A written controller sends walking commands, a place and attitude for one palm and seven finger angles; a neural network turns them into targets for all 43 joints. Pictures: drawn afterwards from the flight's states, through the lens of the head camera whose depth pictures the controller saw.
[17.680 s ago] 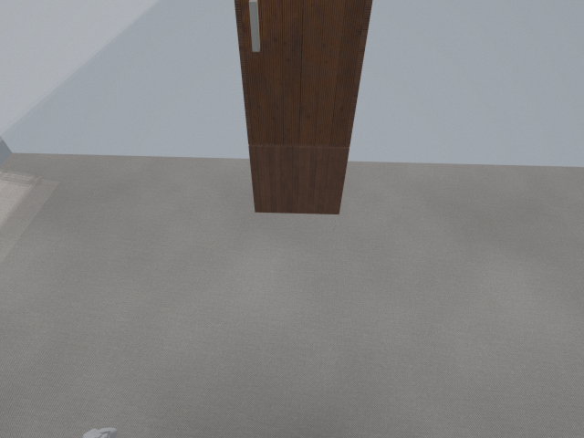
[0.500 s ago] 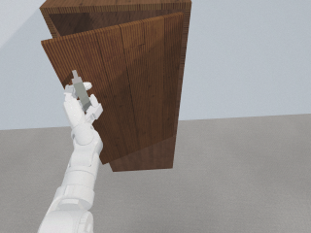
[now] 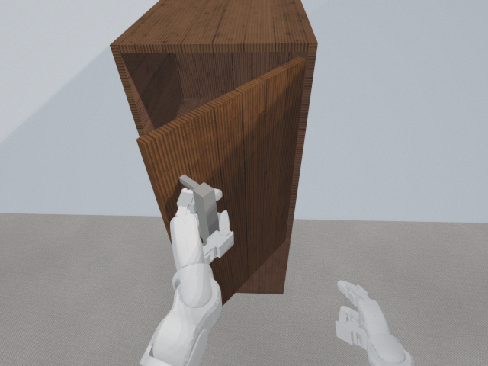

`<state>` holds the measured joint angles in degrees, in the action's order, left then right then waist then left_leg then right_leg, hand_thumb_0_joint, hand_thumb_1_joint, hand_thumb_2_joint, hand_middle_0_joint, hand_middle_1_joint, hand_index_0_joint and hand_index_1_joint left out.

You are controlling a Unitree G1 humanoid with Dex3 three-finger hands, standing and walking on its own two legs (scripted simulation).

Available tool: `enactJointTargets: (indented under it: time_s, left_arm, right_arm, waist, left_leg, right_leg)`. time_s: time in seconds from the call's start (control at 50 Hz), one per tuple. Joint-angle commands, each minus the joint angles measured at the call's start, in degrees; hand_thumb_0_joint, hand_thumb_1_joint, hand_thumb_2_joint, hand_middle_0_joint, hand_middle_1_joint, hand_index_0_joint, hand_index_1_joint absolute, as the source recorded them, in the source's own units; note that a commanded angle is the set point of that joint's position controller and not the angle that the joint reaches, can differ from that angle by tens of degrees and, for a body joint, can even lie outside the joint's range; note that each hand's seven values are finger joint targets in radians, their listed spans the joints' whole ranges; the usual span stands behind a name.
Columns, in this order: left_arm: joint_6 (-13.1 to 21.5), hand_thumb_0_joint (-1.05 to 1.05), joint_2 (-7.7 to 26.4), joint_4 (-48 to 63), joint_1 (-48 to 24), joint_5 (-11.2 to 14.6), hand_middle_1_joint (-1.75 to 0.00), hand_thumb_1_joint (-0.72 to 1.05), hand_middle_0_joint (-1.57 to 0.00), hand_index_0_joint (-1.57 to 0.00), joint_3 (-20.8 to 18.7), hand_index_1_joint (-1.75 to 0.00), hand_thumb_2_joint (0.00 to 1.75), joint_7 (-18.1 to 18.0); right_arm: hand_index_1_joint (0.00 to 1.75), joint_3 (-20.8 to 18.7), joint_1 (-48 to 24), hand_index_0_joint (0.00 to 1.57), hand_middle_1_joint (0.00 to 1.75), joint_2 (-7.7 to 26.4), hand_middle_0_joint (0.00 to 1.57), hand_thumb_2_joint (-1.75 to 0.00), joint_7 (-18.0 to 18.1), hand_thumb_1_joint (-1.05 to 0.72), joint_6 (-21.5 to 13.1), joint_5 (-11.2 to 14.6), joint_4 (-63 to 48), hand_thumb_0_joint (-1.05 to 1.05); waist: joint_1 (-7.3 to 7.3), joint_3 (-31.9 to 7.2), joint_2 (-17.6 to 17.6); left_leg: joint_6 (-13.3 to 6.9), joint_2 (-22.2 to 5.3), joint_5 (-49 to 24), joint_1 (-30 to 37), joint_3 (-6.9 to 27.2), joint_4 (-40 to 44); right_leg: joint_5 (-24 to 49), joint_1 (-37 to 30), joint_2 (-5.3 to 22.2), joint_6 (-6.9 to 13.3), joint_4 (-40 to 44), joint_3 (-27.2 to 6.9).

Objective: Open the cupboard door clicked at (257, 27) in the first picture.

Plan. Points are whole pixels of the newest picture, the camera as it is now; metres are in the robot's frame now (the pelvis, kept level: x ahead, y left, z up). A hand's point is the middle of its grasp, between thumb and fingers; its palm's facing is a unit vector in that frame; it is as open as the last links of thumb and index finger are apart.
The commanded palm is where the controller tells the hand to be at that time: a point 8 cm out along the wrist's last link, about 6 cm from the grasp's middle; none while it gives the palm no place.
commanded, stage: open thumb and fingers to let go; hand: left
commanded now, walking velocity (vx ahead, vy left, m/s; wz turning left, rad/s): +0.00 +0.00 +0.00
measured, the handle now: (199, 213) +0.33 +0.10 +0.11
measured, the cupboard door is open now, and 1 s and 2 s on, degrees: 50 47 49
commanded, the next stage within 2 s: slide the hand sideways off the handle in 0.84 s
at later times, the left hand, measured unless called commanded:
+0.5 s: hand (218, 223) +0.31 +0.07 +0.11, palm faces +0.41 -0.91 -0.02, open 11.5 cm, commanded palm +0.27 +0.10 +0.11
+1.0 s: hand (215, 227) +0.30 +0.07 +0.11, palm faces +0.32 -0.95 -0.03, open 14.6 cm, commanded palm +0.27 +0.11 +0.11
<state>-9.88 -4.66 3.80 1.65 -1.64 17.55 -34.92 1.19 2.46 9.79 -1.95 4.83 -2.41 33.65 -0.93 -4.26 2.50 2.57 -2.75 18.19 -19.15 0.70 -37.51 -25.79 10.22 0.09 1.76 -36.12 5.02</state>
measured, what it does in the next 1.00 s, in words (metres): stands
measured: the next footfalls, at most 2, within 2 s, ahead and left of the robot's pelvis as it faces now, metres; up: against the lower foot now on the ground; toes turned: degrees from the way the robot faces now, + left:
none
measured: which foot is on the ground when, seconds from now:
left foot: down 0.00-1.00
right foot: down 0.00-1.00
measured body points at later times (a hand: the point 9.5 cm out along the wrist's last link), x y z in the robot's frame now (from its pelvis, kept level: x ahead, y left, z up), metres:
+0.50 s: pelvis -0.02 -0.01 +0.00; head -0.02 -0.03 +0.45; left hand +0.28 +0.11 +0.11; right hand +0.12 -0.23 -0.12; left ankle +0.02 +0.15 -0.72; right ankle -0.07 -0.09 -0.72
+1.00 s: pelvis -0.04 +0.02 +0.00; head -0.05 +0.02 +0.45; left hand +0.28 +0.12 +0.11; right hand +0.14 -0.18 -0.10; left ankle +0.02 +0.15 -0.72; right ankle -0.07 -0.09 -0.72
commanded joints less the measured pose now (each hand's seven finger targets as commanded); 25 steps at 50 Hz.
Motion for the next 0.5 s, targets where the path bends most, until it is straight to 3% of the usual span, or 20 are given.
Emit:
enactJointTargets:
  time_s: [0.0,0.04,0.06,0.1,0.16,0.22,0.3,0.4,0.48]
  left_arm:
    - [2.69,0.0,-6.58,7.99,-25.34,-2.03,-1.35,0.9,-0.4,-0.4,-6.63,-1.35,0.9,-3.14]
    - [3.04,0.0,-8.62,7.39,-23.09,-2.99,-1.34,0.76,-0.39,-0.39,-5.19,-1.34,0.84,-2.45]
    - [3.16,0.0,-9.35,7.36,-21.79,-3.03,-1.33,0.69,-0.38,-0.38,-4.38,-1.33,0.81,-1.84]
    - [3.91,0.0,-8.41,7.17,-21.13,-2.99,-1.31,0.55,-0.38,-0.38,-4.44,-1.31,0.75,-0.41]
    - [5.11,0.0,-6.81,8.7,-21.09,-2.42,-1.29,0.34,-0.36,-0.36,-5.61,-1.29,0.66,0.82]
    - [5.79,0.0,-6.61,8.85,-21.19,-2.22,-1.27,0.13,-0.35,-0.35,-5.7,-1.27,0.57,1.11]
    - [6.72,0.0,-6.05,6.94,-20.48,-2.66,-1.24,-0.15,-0.32,-0.32,-6.12,-1.24,0.45,0.43]
    - [7.69,0.0,-4.25,4.52,-24.34,-2.74,-1.2,-0.5,-0.3,-0.3,-7.86,-1.2,0.3,-0.53]
    - [8.14,0.0,-5.55,1.51,-28.22,-3.19,-1.1,-0.5,-0.28,-0.28,-7.12,-1.1,0.3,-1.68]
  right_arm:
    - [0.3,-1.64,-4.77,0.2,0.3,4.54,0.2,-0.9,1.47,-0.9,-0.64,-0.24,-4.97,0.0]
    - [0.3,-1.92,-4.02,0.2,0.3,4.24,0.2,-0.9,1.3,-0.9,-0.43,-0.22,-5.77,0.0]
    - [0.3,-1.97,-3.54,0.2,0.3,4.21,0.2,-0.9,1.16,-0.9,-0.3,-0.2,-6.33,0.0]
    - [0.3,-2.07,-2.19,0.2,0.3,4.26,0.2,-0.9,1.29,-0.9,-0.02,-0.12,-6.53,0.0]
    - [0.3,-2.11,-2.26,0.2,0.3,4.35,0.2,-0.9,1.81,-0.9,0.02,0.01,-7.29,0.0]
    - [0.3,-2.1,-1.87,0.2,0.3,4.48,0.2,-0.9,2.04,-0.9,-0.49,0.07,-7.53,0.0]
    - [0.3,-2.41,-1.55,0.2,0.3,4.7,0.2,-0.9,2.31,-0.9,-1.36,0.02,-7.01,0.0]
    - [0.3,-2.72,-1.58,0.2,0.3,5.16,0.2,-0.9,2.9,-0.9,-2.1,-0.06,-5.58,0.0]
    - [0.3,-2.77,-1.52,0.2,0.3,5.19,0.2,-0.9,2.98,-0.9,-2.54,-0.06,-4.48,0.0]
  waist:
    - [0.88,-6.57,-7.72]
    - [0.07,-10.19,-5.35]
    - [0.09,-10.85,-5.82]
    - [0.44,-11.11,-8.61]
    - [0.34,-11.69,-8.07]
    - [0.1,-11.9,-7.69]
    - [-0.03,-10.67,-9.96]
    - [-0.13,-9.69,-10.33]
    - [0.35,-8.49,-7.81]
  left_leg:
    - [-3.0,3.45,-17.84,9.07,-0.62,-0.53]
    - [-2.88,3.35,-20.29,9.81,-0.71,-0.6]
    - [-2.9,3.4,-20.79,9.65,-0.88,-0.57]
    - [-2.88,3.2,-21.1,8.77,-0.48,-0.53]
    - [-2.96,3.18,-20.86,8.57,-0.67,-0.46]
    - [-3.02,3.09,-19.58,8.03,-0.61,-0.04]
    - [-3.25,3.05,-17.71,7.0,-0.59,0.1]
    - [-3.38,3.28,-15.19,6.13,-0.89,0.44]
    - [-3.43,3.35,-13.39,6.57,-1.16,0.55]
  right_leg:
    - [30.89,7.22,1.06,-1.36,6.3,-2.35]
    - [34.78,6.16,1.19,-1.17,4.37,-2.31]
    - [36.53,5.65,1.27,-1.38,4.01,-2.17]
    - [38.68,4.5,1.47,-1.76,3.89,-2.46]
    - [39.59,4.04,1.67,-1.93,3.8,-2.83]
    - [37.28,4.22,1.77,-1.94,4.08,-3.06]
    - [33.36,4.93,1.72,-1.94,5.14,-3.11]
    - [27.61,5.92,1.94,-1.82,6.86,-3.92]
    - [21.46,8.61,1.54,-1.15,7.45,-3.61]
